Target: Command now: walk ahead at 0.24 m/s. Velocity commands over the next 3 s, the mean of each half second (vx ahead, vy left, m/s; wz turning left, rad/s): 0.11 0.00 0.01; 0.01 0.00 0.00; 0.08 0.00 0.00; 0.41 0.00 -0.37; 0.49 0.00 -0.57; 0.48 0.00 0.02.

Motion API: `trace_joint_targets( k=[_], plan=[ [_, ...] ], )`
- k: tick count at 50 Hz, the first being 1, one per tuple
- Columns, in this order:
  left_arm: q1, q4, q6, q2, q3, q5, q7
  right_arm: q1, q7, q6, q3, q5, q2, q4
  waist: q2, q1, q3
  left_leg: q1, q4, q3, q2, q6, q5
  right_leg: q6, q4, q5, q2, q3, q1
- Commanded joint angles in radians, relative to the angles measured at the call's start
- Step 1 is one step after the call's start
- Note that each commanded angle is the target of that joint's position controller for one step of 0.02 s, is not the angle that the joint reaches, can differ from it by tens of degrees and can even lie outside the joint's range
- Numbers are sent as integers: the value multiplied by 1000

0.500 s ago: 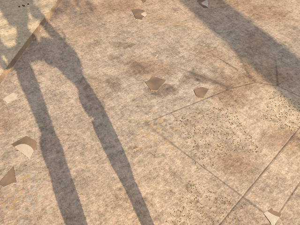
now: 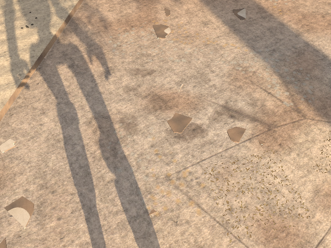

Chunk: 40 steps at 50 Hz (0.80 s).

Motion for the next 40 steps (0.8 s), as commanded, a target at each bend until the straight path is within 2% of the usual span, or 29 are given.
trace_joint_targets(
  k=[1, 3, 6, 8, 9, 10, 11, 12, 13, 14, 15, 17, 19, 21, 22, 24, 25, 26, 28, 31, 40],
  plan=[
    [-18, -33, -10, 113, 14, -2, 5, 54, -1, 5, 7, 5, -10, -14, -140, -34, -53, 123, -165, 60, -13, -19, 108, -98, -58, 764, -204, 40, -52],
    [16, -12, -4, 116, 12, -2, 9, 13, -8, 6, 11, 10, -9, -15, -142, -8, -72, 154, -249, 73, -27, -17, 159, -92, -37, 758, -212, 44, -10],
    [33, 14, 9, 114, 10, 0, 18, -2, -24, 2, 10, 9, -22, -5, -139, 3, -69, 189, -335, 60, -36, 1, 137, -88, 16, 710, -245, 78, 37],
    [16, 25, 19, 110, 9, -3, 27, 29, -32, -7, 6, 6, -26, 16, -131, -13, -55, 244, -439, 53, -42, 24, 128, -73, 80, 640, -254, 106, 50],
    [8, 31, 22, 105, 8, -7, 31, 79, -36, -18, 5, 0, -27, 40, -95, -39, -61, 331, -555, 41, -39, 36, 226, -46, 143, 558, -233, 107, 35],
    [43, 33, 19, 95, 4, -3, 33, 132, -42, -34, -6, -5, -78, 59, -15, -40, -105, 459, -581, -41, 48, 47, 543, -8, 233, 397, -187, 94, -8],
    [168, 45, 21, 32, -11, -10, 35, 164, -43, -36, -15, -3, -130, 65, 116, 16, -198, 610, -509, -191, 232, 137, 946, 20, 343, -41, -115, 56, -89],
    [211, 90, 49, 20, -13, -25, 42, 166, -41, -21, -7, 21, -89, 69, 162, -17, -263, 597, -539, -296, 315, 268, 919, 30, 445, -395, -36, 48, -110],
    [126, 76, 66, 69, 0, -15, 45, 144, -39, -14, 3, 23, -60, 64, 118, -31, -202, 538, -604, -327, 306, 288, 737, 34, 516, -500, -30, 85, -166],
    [52, 62, 77, 70, 5, -3, 43, 97, -42, -9, 8, 17, -53, 62, 91, -25, -148, 477, -651, -305, 276, 271, 579, 40, 546, -491, -33, 103, -191],
    [21, 62, 87, 58, 4, 3, 40, 61, -49, -3, 14, 11, -45, 62, 66, -7, -117, 416, -688, -267, 246, 242, 474, 49, 541, -442, -50, 116, -178],
    [41, 87, 100, 18, -7, 6, 39, -2, -59, 4, 19, 13, -35, 63, 73, 34, -94, 326, -730, -181, 178, 176, 335, 70, 449, -350, -69, 110, -103],
    [61, 117, 107, 11, -12, 2, 46, -7, -57, 6, 19, 13, -33, 75, 66, 34, -108, 324, -728, -145, 145, 150, 271, 84, 365, -284, -58, 86, -58],
    [67, 137, 112, 5, -16, 1, 52, -13, -54, 13, 16, 22, -44, 89, 55, 39, -108, 299, -728, -130, 126, 129, 113, 85, 249, -181, -58, 69, -8],
    [70, 147, 112, 0, -19, 3, 53, -20, -52, 19, 13, 28, -50, 94, 48, 44, -93, 265, -731, -125, 110, 105, -14, 80, 166, -98, -59, 62, 28],
    [39, 137, 104, 33, -21, 20, 53, 5, -47, 31, 6, 32, -47, 108, 23, 17, -28, 198, -754, -135, 81, 37, -221, 65, 66, -64, -123, 136, 28],
    [20, 138, 98, 54, -20, 13, 50, 16, -44, 40, 2, 37, -37, 112, -27, -7, 31, 226, -762, -105, 42, 22, -195, 53, 58, -156, -131, 159, -92],
    [13, 145, 90, 40, -23, 7, 47, 20, -42, 42, 3, 33, -28, 123, -70, -10, 50, 298, -727, -89, 34, 22, -121, 51, 28, -192, -137, 173, -166],
    [1, 150, 74, 28, -27, 1, 50, 53, -40, 38, 4, 25, -11, 147, -107, -27, 19, 396, -669, -75, 30, 29, 6, 54, -14, -169, -148, 185, -190],
    [4, 153, 61, 26, -29, -2, 54, 64, -38, 29, 5, 22, -7, 171, -78, -28, -9, 422, -652, -69, 31, 31, 79, 48, -21, -118, -153, 188, -155],
    [51, 174, 63, 10, -32, -2, 57, 89, -44, 30, 16, 24, 15, 225, -46, -14, 6, 400, -653, -63, 30, 17, 105, 35, -16, -80, -151, 179, -116]
  ],
)
Next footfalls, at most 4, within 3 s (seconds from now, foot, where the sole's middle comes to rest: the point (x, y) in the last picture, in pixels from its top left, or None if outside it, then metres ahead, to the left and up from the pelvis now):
0.20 left None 0.21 0.11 -0.78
0.48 right None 0.12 -0.10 -0.78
2.06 right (197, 226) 0.56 -0.06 -0.78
2.62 left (198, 150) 0.94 -0.09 -0.78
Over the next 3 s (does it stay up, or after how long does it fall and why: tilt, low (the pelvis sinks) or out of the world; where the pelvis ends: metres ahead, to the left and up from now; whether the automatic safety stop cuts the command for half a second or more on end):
stays up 0.90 -0.16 0.00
